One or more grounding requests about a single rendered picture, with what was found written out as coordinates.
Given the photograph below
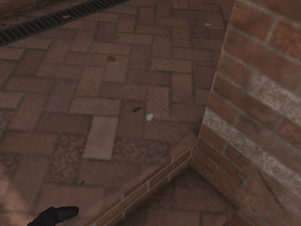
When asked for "left robot hand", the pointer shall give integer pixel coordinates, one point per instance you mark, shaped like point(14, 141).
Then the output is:
point(52, 216)

